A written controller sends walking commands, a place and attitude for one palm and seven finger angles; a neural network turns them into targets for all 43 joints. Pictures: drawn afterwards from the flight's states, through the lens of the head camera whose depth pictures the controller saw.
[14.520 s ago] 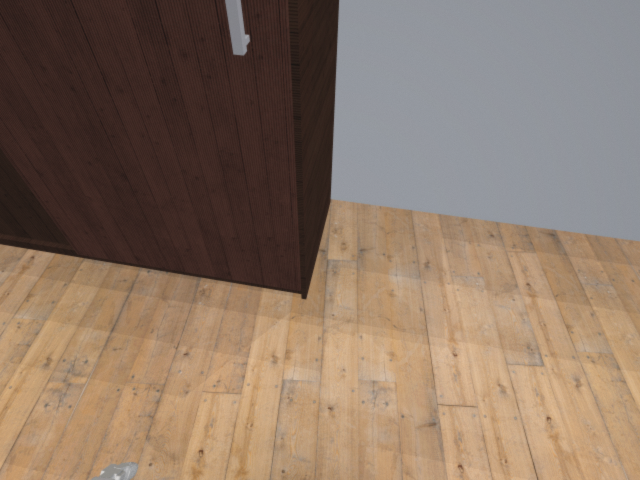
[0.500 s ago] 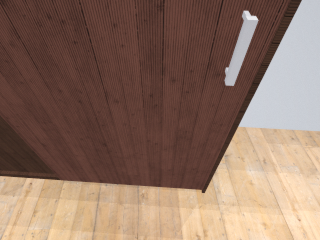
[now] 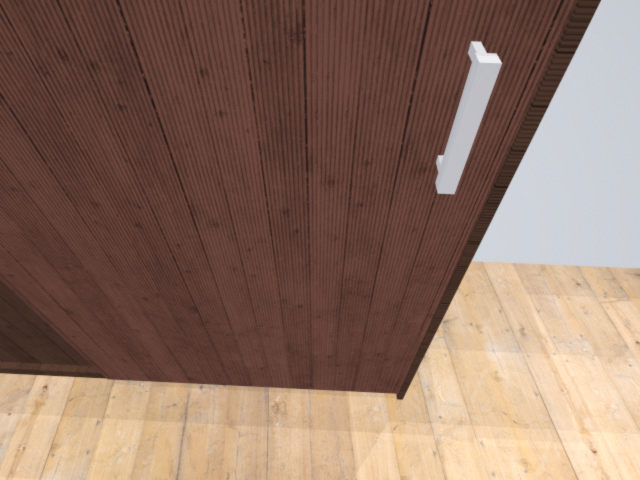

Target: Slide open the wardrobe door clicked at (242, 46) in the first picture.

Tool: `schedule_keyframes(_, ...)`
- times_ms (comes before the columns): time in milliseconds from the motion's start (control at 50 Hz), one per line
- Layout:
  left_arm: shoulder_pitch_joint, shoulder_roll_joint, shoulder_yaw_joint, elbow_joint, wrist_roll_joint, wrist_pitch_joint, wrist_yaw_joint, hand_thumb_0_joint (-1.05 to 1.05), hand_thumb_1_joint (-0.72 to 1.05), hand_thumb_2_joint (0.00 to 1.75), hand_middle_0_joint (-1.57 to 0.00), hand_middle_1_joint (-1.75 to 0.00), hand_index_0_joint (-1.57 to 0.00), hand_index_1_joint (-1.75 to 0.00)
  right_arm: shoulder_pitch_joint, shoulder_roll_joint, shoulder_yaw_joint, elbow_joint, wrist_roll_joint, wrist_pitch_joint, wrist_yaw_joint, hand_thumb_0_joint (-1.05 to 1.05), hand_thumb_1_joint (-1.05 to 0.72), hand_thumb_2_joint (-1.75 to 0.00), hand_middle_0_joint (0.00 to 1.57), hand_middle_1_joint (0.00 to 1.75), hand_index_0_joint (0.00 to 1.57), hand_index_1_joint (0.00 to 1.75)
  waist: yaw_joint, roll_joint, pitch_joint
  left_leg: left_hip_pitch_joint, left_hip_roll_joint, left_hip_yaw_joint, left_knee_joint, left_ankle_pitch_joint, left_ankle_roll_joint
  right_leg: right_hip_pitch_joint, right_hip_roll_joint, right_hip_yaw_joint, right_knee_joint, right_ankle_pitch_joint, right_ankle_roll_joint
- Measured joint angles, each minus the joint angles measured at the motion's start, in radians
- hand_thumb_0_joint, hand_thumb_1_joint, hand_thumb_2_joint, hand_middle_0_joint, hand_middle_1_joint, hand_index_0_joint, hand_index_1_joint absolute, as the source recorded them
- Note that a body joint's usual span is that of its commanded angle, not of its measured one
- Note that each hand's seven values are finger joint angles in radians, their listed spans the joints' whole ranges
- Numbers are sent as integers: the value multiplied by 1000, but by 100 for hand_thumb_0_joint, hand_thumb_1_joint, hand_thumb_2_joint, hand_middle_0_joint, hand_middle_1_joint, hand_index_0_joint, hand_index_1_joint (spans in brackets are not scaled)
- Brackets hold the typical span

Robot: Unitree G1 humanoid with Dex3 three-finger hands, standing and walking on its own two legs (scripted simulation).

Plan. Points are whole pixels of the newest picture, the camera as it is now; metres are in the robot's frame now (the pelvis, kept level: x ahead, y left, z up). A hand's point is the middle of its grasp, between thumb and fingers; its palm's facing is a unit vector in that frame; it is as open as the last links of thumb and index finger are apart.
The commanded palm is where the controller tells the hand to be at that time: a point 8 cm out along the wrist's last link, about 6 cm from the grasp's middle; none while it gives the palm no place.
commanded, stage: come to a stop and stand still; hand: right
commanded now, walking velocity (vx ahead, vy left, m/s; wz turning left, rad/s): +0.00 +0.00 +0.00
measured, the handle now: (459, 123) +0.46 -0.13 +0.23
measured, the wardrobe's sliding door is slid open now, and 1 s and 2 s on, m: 0.00 0.00 0.00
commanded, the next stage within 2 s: look again from close up in 0.52 s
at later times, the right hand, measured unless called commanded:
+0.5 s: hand out of the picture +0.03 -0.17 -0.17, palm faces +0.01 +0.98 -0.20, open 7.4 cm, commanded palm none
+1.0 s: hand out of the picture +0.01 -0.16 -0.17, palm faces +0.02 +0.98 -0.19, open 7.4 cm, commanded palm none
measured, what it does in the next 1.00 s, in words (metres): stands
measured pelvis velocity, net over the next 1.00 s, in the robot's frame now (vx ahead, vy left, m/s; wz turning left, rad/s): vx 0.00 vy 0.02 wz -0.01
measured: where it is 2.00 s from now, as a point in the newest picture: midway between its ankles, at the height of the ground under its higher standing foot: outside the picture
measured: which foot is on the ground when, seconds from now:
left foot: down 0.00-1.00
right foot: down 0.00-1.00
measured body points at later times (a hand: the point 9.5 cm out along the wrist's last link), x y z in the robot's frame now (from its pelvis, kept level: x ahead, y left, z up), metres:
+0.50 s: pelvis +0.01 +0.01 +0.00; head +0.03 +0.01 +0.45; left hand +0.03 +0.24 -0.16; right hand +0.03 -0.22 -0.16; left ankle -0.01 +0.13 -0.74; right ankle -0.01 -0.10 -0.74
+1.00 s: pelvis +0.00 +0.02 +0.00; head +0.01 +0.01 +0.45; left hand +0.02 +0.25 -0.15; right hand +0.01 -0.21 -0.16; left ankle -0.01 +0.13 -0.74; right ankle -0.01 -0.10 -0.74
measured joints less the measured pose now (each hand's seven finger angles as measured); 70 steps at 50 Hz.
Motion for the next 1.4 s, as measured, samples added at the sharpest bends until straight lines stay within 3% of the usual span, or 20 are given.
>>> schedule_keyframes(740, -13, -7, -2, 45, 1, 7, -1, 0, 91, 90, -20, -30, -19, -29, -23, -19, -6, 9, 1, -6, 5, 0, -90, -90, 20, 30, 20, 30, 1, 7, 6, 44, -22, 20, -38, 2, 23, 37, -19, 19, -35, 9, 26)
schedule_keyframes(1400, -1, -20, -1, 58, 1, 8, -2, 0, 91, 90, -20, -30, -19, -29, -4, -15, -6, 22, 2, -9, 5, 0, -90, -90, 20, 30, 20, 30, -3, 12, 11, 40, -24, 29, -55, 24, 26, 26, -20, 28, -44, 30, 27)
